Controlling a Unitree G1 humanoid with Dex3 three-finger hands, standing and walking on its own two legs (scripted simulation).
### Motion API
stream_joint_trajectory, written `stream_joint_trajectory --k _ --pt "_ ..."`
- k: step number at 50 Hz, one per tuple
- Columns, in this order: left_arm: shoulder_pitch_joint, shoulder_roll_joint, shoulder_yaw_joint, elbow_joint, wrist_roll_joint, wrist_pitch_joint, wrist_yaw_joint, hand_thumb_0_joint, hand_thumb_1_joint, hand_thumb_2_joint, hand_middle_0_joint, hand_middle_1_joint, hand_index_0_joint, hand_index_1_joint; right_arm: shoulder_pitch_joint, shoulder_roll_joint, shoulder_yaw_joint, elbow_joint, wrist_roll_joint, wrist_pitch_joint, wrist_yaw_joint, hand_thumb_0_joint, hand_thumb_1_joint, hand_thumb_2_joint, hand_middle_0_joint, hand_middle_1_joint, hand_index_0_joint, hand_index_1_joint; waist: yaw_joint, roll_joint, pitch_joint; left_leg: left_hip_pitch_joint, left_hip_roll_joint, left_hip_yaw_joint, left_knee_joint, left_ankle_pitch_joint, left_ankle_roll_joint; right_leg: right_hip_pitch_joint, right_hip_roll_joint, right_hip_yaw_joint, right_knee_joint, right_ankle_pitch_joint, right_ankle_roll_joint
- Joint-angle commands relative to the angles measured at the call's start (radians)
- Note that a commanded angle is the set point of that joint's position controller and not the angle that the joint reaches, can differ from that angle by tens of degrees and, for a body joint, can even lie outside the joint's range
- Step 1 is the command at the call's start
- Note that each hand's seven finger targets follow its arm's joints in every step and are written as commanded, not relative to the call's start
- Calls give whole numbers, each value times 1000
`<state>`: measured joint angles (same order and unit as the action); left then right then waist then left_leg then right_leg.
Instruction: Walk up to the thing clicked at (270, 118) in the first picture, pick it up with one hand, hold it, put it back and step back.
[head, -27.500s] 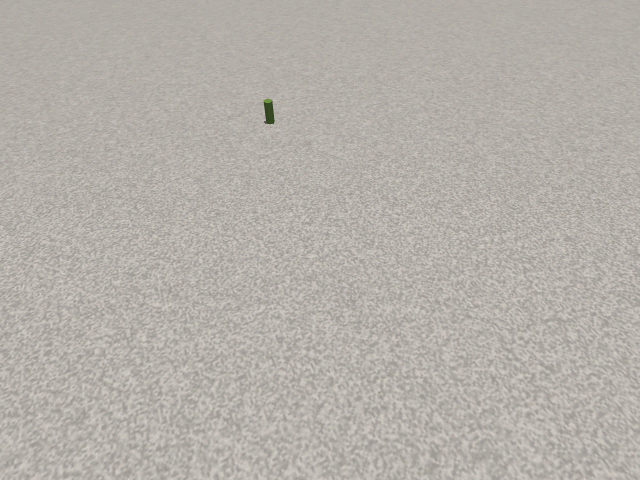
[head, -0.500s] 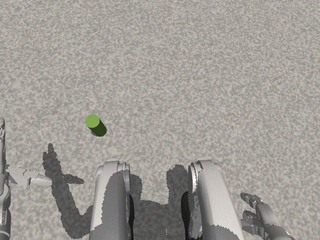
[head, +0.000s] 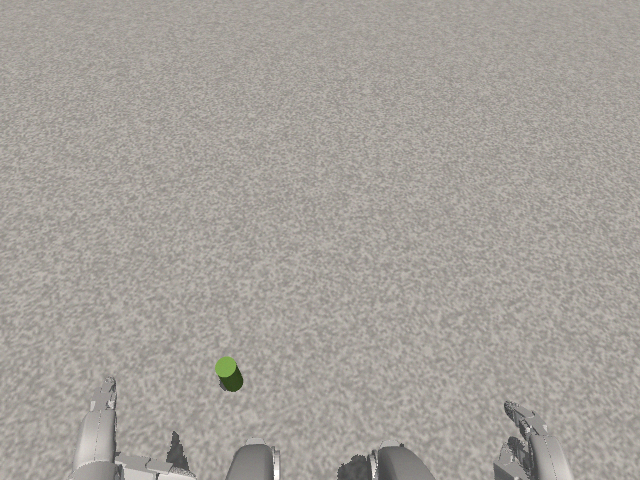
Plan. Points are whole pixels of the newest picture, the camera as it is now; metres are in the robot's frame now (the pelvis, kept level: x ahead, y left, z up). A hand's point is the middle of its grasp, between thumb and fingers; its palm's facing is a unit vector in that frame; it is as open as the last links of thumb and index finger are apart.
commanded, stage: home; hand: left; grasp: from the side
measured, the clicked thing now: (230, 374) +0.44 +0.23 -0.59
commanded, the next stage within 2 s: stand in 1.96 s
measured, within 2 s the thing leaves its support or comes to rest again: neither
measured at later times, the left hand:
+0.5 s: hand (146, 459) +0.19 +0.19 +0.00, palm faces +0.12 -0.95 -0.30, open 17.5 cm
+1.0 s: hand (166, 460) +0.19 +0.17 +0.01, palm faces +0.10 -0.95 -0.29, open 17.6 cm
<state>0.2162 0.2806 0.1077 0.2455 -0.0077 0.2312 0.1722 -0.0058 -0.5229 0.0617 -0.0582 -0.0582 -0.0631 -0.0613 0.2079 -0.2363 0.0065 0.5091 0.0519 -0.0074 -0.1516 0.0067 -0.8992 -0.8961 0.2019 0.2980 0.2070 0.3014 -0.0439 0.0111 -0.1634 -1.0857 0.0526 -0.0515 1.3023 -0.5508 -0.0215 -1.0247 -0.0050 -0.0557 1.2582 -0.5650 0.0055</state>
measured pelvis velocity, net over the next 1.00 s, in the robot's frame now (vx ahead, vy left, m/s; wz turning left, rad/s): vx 0.03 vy -0.01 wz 0.02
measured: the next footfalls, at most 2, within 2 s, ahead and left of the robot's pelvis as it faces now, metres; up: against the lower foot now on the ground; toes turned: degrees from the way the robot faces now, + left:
none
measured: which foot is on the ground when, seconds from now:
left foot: down 0.00-1.00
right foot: down 0.00-1.00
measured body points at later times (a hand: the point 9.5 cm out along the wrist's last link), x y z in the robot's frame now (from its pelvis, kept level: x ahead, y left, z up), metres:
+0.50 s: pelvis +0.03 +0.01 +0.06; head +0.06 +0.01 +0.51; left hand +0.18 +0.24 +0.02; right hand +0.20 -0.22 -0.01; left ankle +0.04 +0.13 -0.62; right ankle +0.02 -0.13 -0.62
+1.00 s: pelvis +0.03 -0.01 +0.07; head +0.05 -0.01 +0.51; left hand +0.18 +0.22 +0.03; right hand +0.19 -0.25 -0.01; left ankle +0.04 +0.13 -0.62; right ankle +0.02 -0.13 -0.62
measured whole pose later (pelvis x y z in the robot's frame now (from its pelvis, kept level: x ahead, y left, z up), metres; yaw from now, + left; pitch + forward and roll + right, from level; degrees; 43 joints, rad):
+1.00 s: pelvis +0.03 -0.01 +0.07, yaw +1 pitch +8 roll -2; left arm 0.47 0.20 -0.02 0.00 -0.01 0.28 0.13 -0.01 -0.57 0.03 -0.05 -0.05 -0.06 -0.05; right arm 0.28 -0.21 0.02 0.50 0.02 -0.11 -0.18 0.01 -0.90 -0.90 0.20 0.30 0.21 0.30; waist -0.02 0.04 -0.10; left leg -0.64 0.05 -0.04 0.96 -0.46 -0.03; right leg -0.59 -0.01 -0.05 0.92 -0.47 0.00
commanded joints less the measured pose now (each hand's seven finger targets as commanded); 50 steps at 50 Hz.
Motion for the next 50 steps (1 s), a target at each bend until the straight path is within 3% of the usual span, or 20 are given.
stream_joint_trajectory --k 1,6,11,15,19,25,27,29,31,33,35,37,39,40,41,42,44,49,50 --pt "52 120 29 -267 1 -6 39 0 -541 61 -51 -55 -50 -55 19 -108 -39 -138 -12 -57 -38 0 -896 -902 201 301 201 301 8 105 -220 374 -29 31 -307 225 24 271 24 1 -295 245 -20" --pt "160 70 -34 -397 -5 25 40 0 -562 49 -48 -51 -48 -52 28 -92 -32 -171 -17 -78 -54 0 -896 -902 201 301 201 301 12 91 -169 461 -30 33 -389 273 24 368 29 -14 -373 284 -19" --pt "246 24 -74 -448 -4 39 27 0 -585 35 -46 -47 -45 -48 22 -83 -26 -193 -25 -101 -57 0 -896 -902 201 301 201 301 11 40 -39 474 -25 16 -465 227 23 388 41 -38 -430 236 -17" --pt "282 21 -72 -479 -2 33 12 0 -553 54 -49 -52 -48 -53 24 -85 -29 -202 -31 -117 -53 0 -896 -902 201 301 201 301 14 25 -35 507 -24 14 -475 295 18 426 42 -36 -443 283 -15" --pt "256 22 -66 -458 3 21 -2 0 -580 38 -46 -48 -45 -48 24 -83 -29 -200 -38 -128 -51 0 -896 -902 201 301 201 301 2 17 -14 510 -31 28 -472 289 22 428 37 -24 -464 284 -10" --pt "216 29 -67 -499 8 7 -11 0 -584 36 -46 -47 -45 -48 21 -84 -28 -193 -45 -147 -50 0 -896 -902 201 301 201 301 7 52 -85 567 -36 36 -472 335 18 473 33 -11 -461 327 -12" --pt "237 16 -75 -457 8 10 -13 0 -591 32 -45 -47 -44 -47 18 -83 -26 -184 -46 -152 -49 0 -897 -901 201 301 201 301 8 52 -77 569 -34 28 -479 337 14 481 35 -15 -460 325 -12" --pt "197 48 -57 -515 7 3 -8 0 -588 33 -45 -47 -45 -47 16 -82 -25 -179 -45 -152 -51 0 -897 -901 201 301 201 301 16 65 -87 574 -37 31 -477 344 15 487 32 -14 -468 331 -11" --pt "261 0 -88 -405 7 12 -15 0 -591 32 -45 -47 -44 -47 8 -81 -22 -178 -45 -155 -47 0 -897 -901 201 301 200 301 5 11 -37 552 -37 28 -483 314 19 475 34 -16 -479 310 -7" --pt "222 29 -62 -451 5 4 -13 0 -594 30 -45 -47 -44 -47 8 -83 -23 -177 -43 -153 -47 0 -897 -901 201 301 200 301 16 41 -41 551 -38 32 -488 304 17 472 32 -14 -483 300 -9" --pt "267 11 -74 -408 7 5 -19 0 -601 26 -44 -46 -43 -46 7 -83 -25 -176 -44 -151 -44 0 -897 -901 200 301 200 301 19 22 -33 550 -38 33 -491 306 17 474 34 -16 -486 297 -10" --pt "236 26 -65 -434 2 2 -20 0 -581 38 -46 -50 -46 -49 2 -84 -22 -176 -42 -153 -42 0 -898 -901 200 301 200 301 19 30 -17 540 -41 38 -492 288 20 467 30 -13 -497 288 -7" --pt "257 18 -67 -416 3 1 -22 0 -595 30 -44 -47 -44 -47 -2 -82 -22 -179 -40 -153 -42 0 -898 -901 200 301 200 301 23 16 -24 539 -43 44 -485 298 22 474 27 -8 -500 301 -4" --pt "198 53 -45 -495 1 -9 -20 0 -586 35 -45 -49 -45 -49 -1 -89 -29 -180 -41 -154 -41 0 -898 -901 200 301 200 301 25 29 -48 550 -43 47 -482 305 23 485 25 -4 -501 312 -5" --pt "268 10 -68 -389 4 0 -25 0 -587 35 -45 -49 -45 -49 3 -81 -24 -172 -41 -154 -41 0 -898 -902 200 301 200 301 16 -9 -35 542 -42 47 -477 310 25 481 28 -4 -499 320 -1" --pt "237 28 -63 -443 0 -3 -26 0 -581 38 -46 -50 -46 -50 3 -81 -24 -179 -40 -153 -40 0 -898 -901 200 301 200 301 22 13 -34 542 -44 50 -479 304 26 477 25 -3 -502 319 -2" --pt "247 13 -66 -417 2 -3 -28 0 -590 33 -45 -48 -45 -48 0 -83 -25 -179 -40 -156 -41 0 -898 -901 200 301 200 301 20 -2 -45 545 -42 50 -481 287 26 478 26 -1 -504 299 -3" --pt "198 58 -42 -486 2 -9 -25 0 -590 33 -45 -49 -45 -48 3 -83 -27 -172 -41 -158 -45 0 -898 -901 200 301 200 301 18 11 -81 560 -46 56 -465 310 29 498 19 9 -507 337 4" --pt "221 40 -50 -445 3 -7 -25 0 -572 44 -47 -52 -47 -51 7 -81 -25 -167 -41 -159 -45 0 -898 -902 200 301 200 301 15 -10 -63 555 -45 56 -463 307 31 494 18 11 -509 335 5"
